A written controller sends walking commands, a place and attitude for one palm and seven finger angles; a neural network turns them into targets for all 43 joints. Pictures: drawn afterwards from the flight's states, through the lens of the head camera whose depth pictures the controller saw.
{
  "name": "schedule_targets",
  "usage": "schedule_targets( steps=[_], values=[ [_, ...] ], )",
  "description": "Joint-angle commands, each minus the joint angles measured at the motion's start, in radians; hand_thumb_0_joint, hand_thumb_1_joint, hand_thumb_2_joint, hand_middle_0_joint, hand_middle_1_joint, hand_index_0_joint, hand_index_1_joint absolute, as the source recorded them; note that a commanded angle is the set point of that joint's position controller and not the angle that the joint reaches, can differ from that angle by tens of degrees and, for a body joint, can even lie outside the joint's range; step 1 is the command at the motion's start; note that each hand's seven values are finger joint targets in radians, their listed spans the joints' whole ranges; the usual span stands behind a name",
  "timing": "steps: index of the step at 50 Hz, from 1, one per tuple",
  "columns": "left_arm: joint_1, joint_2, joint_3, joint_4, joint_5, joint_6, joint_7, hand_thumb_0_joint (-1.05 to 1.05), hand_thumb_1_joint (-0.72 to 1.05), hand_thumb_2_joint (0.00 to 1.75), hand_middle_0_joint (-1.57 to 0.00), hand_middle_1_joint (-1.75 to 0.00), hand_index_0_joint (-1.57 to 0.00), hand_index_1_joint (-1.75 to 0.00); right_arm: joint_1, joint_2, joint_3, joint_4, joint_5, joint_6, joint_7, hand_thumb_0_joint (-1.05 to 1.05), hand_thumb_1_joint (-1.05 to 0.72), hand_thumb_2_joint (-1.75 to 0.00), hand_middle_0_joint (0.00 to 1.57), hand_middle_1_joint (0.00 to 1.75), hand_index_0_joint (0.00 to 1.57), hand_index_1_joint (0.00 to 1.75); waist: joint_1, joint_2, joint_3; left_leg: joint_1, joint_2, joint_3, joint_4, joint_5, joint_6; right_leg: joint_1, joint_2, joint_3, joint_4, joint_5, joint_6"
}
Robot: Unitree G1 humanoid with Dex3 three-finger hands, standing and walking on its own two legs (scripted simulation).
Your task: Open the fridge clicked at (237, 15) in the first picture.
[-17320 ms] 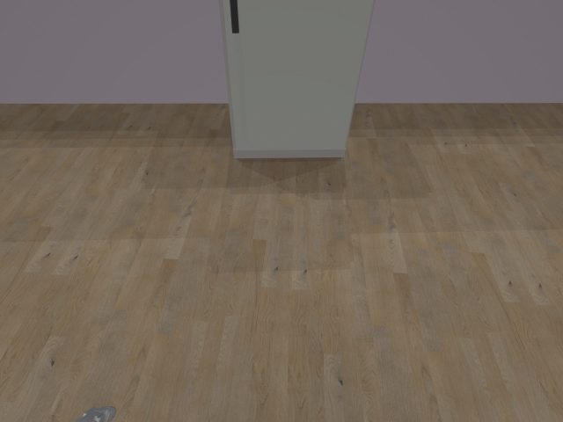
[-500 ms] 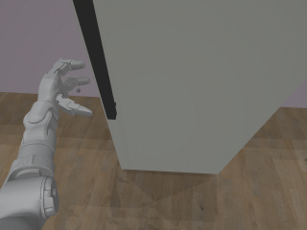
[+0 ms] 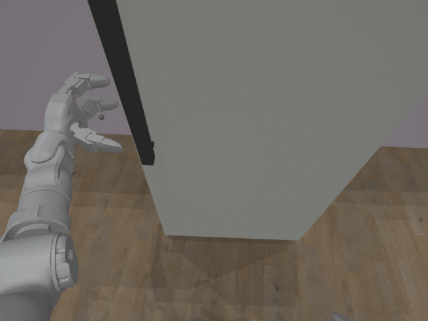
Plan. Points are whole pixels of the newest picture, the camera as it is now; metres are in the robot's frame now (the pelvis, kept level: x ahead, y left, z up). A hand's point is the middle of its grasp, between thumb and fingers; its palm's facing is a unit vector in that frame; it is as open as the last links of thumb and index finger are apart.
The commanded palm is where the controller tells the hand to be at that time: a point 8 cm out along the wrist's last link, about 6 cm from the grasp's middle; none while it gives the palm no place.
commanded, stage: move the hooked fingers beside the handle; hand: left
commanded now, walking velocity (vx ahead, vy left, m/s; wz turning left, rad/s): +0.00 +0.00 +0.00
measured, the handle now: (127, 68) +0.49 +0.14 +0.20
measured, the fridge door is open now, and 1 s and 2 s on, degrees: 0 0 0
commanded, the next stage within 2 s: feel for the door with the fingertips in 1.86 s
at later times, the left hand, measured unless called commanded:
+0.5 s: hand (94, 116) +0.44 +0.21 +0.14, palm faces -0.09 -1.00 +0.01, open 14.0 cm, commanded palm +0.41 +0.26 +0.12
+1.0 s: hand (98, 125) +0.44 +0.21 +0.12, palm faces -0.09 -1.00 +0.02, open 14.0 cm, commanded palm +0.42 +0.26 +0.12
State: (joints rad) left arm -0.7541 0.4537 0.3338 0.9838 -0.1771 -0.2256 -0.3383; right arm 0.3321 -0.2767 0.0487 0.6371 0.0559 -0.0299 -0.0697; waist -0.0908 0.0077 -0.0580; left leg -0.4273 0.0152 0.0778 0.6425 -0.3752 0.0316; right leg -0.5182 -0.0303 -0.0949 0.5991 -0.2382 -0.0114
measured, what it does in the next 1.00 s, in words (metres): stands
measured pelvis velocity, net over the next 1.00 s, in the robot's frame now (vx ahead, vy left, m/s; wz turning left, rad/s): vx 0.00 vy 0.01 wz -0.01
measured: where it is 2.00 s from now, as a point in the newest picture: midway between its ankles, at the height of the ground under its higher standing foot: outside the picture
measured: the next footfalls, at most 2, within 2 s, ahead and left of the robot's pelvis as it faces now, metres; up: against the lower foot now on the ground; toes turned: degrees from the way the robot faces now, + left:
none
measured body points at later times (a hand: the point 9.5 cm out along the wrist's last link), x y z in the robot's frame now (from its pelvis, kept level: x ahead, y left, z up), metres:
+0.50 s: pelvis +0.00 +0.00 +0.00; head +0.05 +0.01 +0.45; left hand +0.44 +0.26 +0.14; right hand +0.08 -0.26 -0.11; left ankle -0.04 +0.09 -0.72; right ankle +0.03 -0.12 -0.72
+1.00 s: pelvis +0.00 +0.01 +0.00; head +0.05 +0.01 +0.45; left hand +0.44 +0.26 +0.12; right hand +0.07 -0.25 -0.11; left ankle -0.04 +0.09 -0.72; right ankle +0.03 -0.12 -0.72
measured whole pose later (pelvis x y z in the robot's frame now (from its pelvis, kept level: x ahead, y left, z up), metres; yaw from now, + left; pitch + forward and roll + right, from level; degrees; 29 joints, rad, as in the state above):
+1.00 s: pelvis +0.00 +0.01 +0.00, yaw +0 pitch +10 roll -1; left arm -0.70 0.44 0.30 0.96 -0.21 -0.19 -0.38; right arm 0.36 -0.29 0.04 0.62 0.06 -0.01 -0.06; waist -0.08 0.03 -0.08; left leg -0.43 0.01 0.09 0.65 -0.39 0.05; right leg -0.52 -0.04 -0.08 0.60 -0.24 0.00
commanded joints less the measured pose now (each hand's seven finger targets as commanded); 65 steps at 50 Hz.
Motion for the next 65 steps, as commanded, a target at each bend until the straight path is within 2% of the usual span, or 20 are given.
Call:
schedule_targets(
  steps=[1, 2, 5, 8, 12, 17, 22, 24, 28, 33, 35, 41, 45, 48, 49, 51, 55, 57, 59, 65],
  values=[
    [-0.303, 0.298, 0.079, -0.192, -0.026, -0.055, -0.029, 0.00, -0.50, 0.30, -0.30, -1.20, -0.30, -1.20, 0.072, -0.162, -0.061, -0.112, -0.001, -0.026, -0.005, 0.00, -0.90, -0.90, 0.20, 0.30, 0.20, 0.30, 0.045, 0.043, -0.368, 0.038, -0.010, -0.079, -0.084, 0.382, -0.012, 0.327, 0.022, 0.064, -0.005, 0.352, -0.021],
    [-0.278, 0.255, 0.047, -0.210, -0.034, -0.051, -0.047, 0.00, -0.50, 0.30, -0.30, -1.20, -0.30, -1.20, 0.065, -0.159, -0.064, -0.121, 0.002, -0.026, -0.002, 0.00, -0.90, -0.90, 0.20, 0.30, 0.20, 0.30, 0.041, 0.065, -0.371, 0.054, -0.010, -0.071, -0.078, 0.400, -0.012, 0.319, 0.022, 0.067, -0.007, 0.367, -0.021],
    [-0.249, 0.199, 0.017, -0.259, -0.069, -0.042, -0.076, 0.00, -0.50, 0.30, -0.30, -1.20, -0.30, -1.20, 0.062, -0.160, -0.068, -0.136, 0.006, -0.023, 0.000, 0.00, -0.90, -0.90, 0.20, 0.30, 0.20, 0.30, 0.035, 0.005, -0.353, 0.064, -0.001, -0.073, -0.074, 0.421, -0.008, 0.305, 0.031, 0.058, -0.012, 0.378, -0.018],
    [-0.306, 0.252, 0.063, -0.275, -0.082, -0.034, -0.072, 0.00, -0.50, 0.30, -0.30, -1.20, -0.30, -1.20, 0.065, -0.169, -0.075, -0.125, 0.010, -0.017, -0.009, 0.00, -0.90, -0.90, 0.20, 0.30, 0.20, 0.30, 0.019, -0.047, -0.321, 0.027, -0.005, -0.069, -0.084, 0.321, -0.002, 0.298, 0.028, 0.062, -0.026, 0.328, -0.011],
    [-0.440, 0.280, 0.049, -0.314, -0.049, -0.059, -0.045, 0.00, -0.50, 0.30, -0.30, -1.20, -0.30, -1.20, 0.064, -0.158, -0.066, -0.105, 0.005, -0.020, -0.019, 0.00, -0.90, -0.90, 0.20, 0.30, 0.20, 0.30, -0.001, 0.054, -0.301, 0.053, -0.011, -0.081, -0.084, 0.277, -0.001, 0.250, 0.026, 0.069, -0.034, 0.258, -0.016],
    [-0.490, 0.279, 0.034, -0.339, -0.042, -0.094, -0.037, 0.00, -0.50, 0.30, -0.30, -1.20, -0.30, -1.20, 0.061, -0.150, -0.058, -0.090, 0.000, -0.037, -0.025, 0.00, -0.90, -0.90, 0.20, 0.30, 0.20, 0.30, -0.001, 0.134, -0.389, 0.127, -0.012, -0.096, -0.076, 0.323, -0.011, 0.263, 0.028, 0.071, -0.029, 0.272, -0.022],
    [-0.362, 0.199, 0.000, -0.197, -0.062, -0.037, -0.066, 0.00, -0.50, 0.30, -0.30, -1.20, -0.30, -1.20, 0.065, -0.160, -0.061, -0.086, 0.004, -0.038, -0.017, 0.00, -0.90, -0.90, 0.20, 0.30, 0.20, 0.30, 0.008, 0.063, -0.330, 0.094, -0.005, -0.097, -0.083, 0.348, -0.015, 0.233, 0.029, 0.050, -0.027, 0.282, -0.021],
    [-0.270, 0.242, 0.049, -0.100, -0.061, -0.006, -0.066, 0.00, -0.50, 0.30, -0.30, -1.20, -0.30, -1.20, 0.074, -0.173, -0.061, -0.091, 0.003, -0.028, -0.011, 0.00, -0.90, -0.90, 0.20, 0.30, 0.20, 0.30, 0.026, -0.025, -0.276, 0.020, -0.007, -0.090, -0.087, 0.322, -0.011, 0.256, 0.026, 0.046, -0.025, 0.282, -0.021],
    [-0.302, 0.241, 0.033, -0.142, -0.044, -0.006, -0.056, 0.00, -0.50, 0.30, -0.30, -1.20, -0.30, -1.20, 0.064, -0.172, -0.062, -0.128, 0.004, -0.018, -0.004, 0.00, -0.90, -0.90, 0.20, 0.30, 0.20, 0.30, 0.022, -0.027, -0.252, -0.019, -0.010, -0.080, -0.085, 0.279, -0.009, 0.228, 0.023, 0.054, -0.014, 0.256, -0.018],
    [-0.462, 0.297, 0.070, -0.416, -0.047, -0.116, -0.031, 0.00, -0.50, 0.30, -0.30, -1.20, -0.30, -1.20, 0.069, -0.157, -0.072, -0.133, -0.006, -0.026, -0.006, 0.00, -0.90, -0.90, 0.20, 0.30, 0.20, 0.30, 0.027, 0.095, -0.466, 0.157, 0.000, -0.103, -0.060, 0.431, -0.023, 0.273, 0.032, 0.070, 0.003, 0.325, -0.021],
    [-0.490, 0.315, 0.078, -0.431, -0.053, -0.123, -0.029, 0.00, -0.50, 0.30, -0.30, -1.20, -0.30, -1.20, 0.070, -0.155, -0.068, -0.119, -0.006, -0.027, -0.013, 0.00, -0.90, -0.90, 0.20, 0.30, 0.20, 0.30, 0.013, 0.111, -0.475, 0.186, 0.004, -0.109, -0.058, 0.448, -0.024, 0.269, 0.036, 0.069, -0.005, 0.328, -0.019],
    [-0.403, 0.198, -0.012, -0.201, -0.040, -0.028, -0.045, 0.00, -0.50, 0.30, -0.30, -1.20, -0.30, -1.20, 0.078, -0.160, -0.062, -0.076, 0.003, -0.028, -0.016, 0.00, -0.90, -0.90, 0.20, 0.30, 0.20, 0.30, -0.007, 0.090, -0.269, 0.098, 0.002, -0.108, -0.090, 0.356, -0.024, 0.177, 0.033, 0.041, -0.034, 0.241, -0.023],
    [-0.269, 0.195, 0.012, -0.168, -0.047, -0.001, -0.054, 0.00, -0.50, 0.30, -0.30, -1.20, -0.30, -1.20, 0.080, -0.166, -0.066, -0.103, -0.001, -0.021, -0.002, 0.00, -0.90, -0.90, 0.20, 0.30, 0.20, 0.30, 0.027, 0.041, -0.287, 0.078, 0.002, -0.102, -0.079, 0.416, -0.024, 0.202, 0.031, 0.038, -0.016, 0.281, -0.026],
    [-0.321, 0.198, 0.015, -0.217, -0.055, -0.023, -0.046, 0.00, -0.50, 0.30, -0.30, -1.20, -0.30, -1.20, 0.074, -0.166, -0.069, -0.117, -0.004, -0.018, 0.001, 0.00, -0.90, -0.90, 0.20, 0.30, 0.20, 0.30, 0.018, -0.011, -0.300, 0.058, 0.002, -0.098, -0.074, 0.372, -0.021, 0.208, 0.033, 0.044, -0.010, 0.278, -0.023],
    [-0.342, 0.239, 0.045, -0.230, -0.057, -0.039, -0.038, 0.00, -0.50, 0.30, -0.30, -1.20, -0.30, -1.20, 0.078, -0.170, -0.069, -0.116, -0.005, -0.014, -0.002, 0.00, -0.90, -0.90, 0.20, 0.30, 0.20, 0.30, 0.023, -0.037, -0.309, 0.045, 0.001, -0.100, -0.071, 0.379, -0.018, 0.235, 0.034, 0.045, -0.004, 0.291, -0.024],
    [-0.385, 0.279, 0.079, -0.277, -0.051, -0.064, -0.027, 0.00, -0.50, 0.30, -0.30, -1.20, -0.30, -1.20, 0.075, -0.166, -0.070, -0.122, -0.006, -0.014, -0.004, 0.00, -0.90, -0.90, 0.20, 0.30, 0.20, 0.30, 0.025, -0.016, -0.352, 0.060, -0.001, -0.095, -0.072, 0.376, -0.015, 0.261, 0.033, 0.057, -0.003, 0.305, -0.020],
    [-0.469, 0.343, 0.099, -0.385, -0.021, -0.109, -0.006, 0.00, -0.50, 0.30, -0.30, -1.20, -0.30, -1.20, 0.071, -0.153, -0.065, -0.116, -0.009, -0.017, -0.011, 0.00, -0.90, -0.90, 0.20, 0.30, 0.20, 0.30, 0.025, 0.125, -0.433, 0.140, -0.002, -0.102, -0.063, 0.445, -0.025, 0.270, 0.032, 0.068, 0.001, 0.330, -0.021],
    [-0.458, 0.247, 0.024, -0.371, -0.021, -0.103, -0.013, 0.00, -0.50, 0.30, -0.30, -1.20, -0.30, -1.20, 0.071, -0.145, -0.064, -0.105, -0.008, -0.025, -0.010, 0.00, -0.90, -0.90, 0.20, 0.30, 0.20, 0.30, 0.009, 0.172, -0.419, 0.198, 0.006, -0.112, -0.060, 0.488, -0.037, 0.214, 0.036, 0.059, -0.010, 0.309, -0.021],
    [-0.436, 0.203, -0.008, -0.324, -0.035, -0.082, -0.029, 0.00, -0.50, 0.30, -0.30, -1.20, -0.30, -1.20, 0.080, -0.150, -0.067, -0.092, -0.006, -0.027, -0.010, 0.00, -0.90, -0.90, 0.20, 0.30, 0.20, 0.30, -0.005, 0.140, -0.387, 0.199, 0.011, -0.114, -0.059, 0.495, -0.037, 0.193, 0.039, 0.049, -0.023, 0.294, -0.020],
    [-0.302, 0.155, -0.018, -0.148, -0.062, 0.016, -0.066, 0.00, -0.50, 0.30, -0.30, -1.20, -0.30, -1.20, 0.077, -0.168, -0.067, -0.099, 0.003, -0.016, -0.006, 0.00, -0.90, -0.90, 0.20, 0.30, 0.20, 0.30, 0.006, -0.010, -0.256, 0.056, 0.003, -0.099, -0.081, 0.367, -0.017, 0.191, 0.036, 0.034, -0.025, 0.272, -0.021]
  ],
)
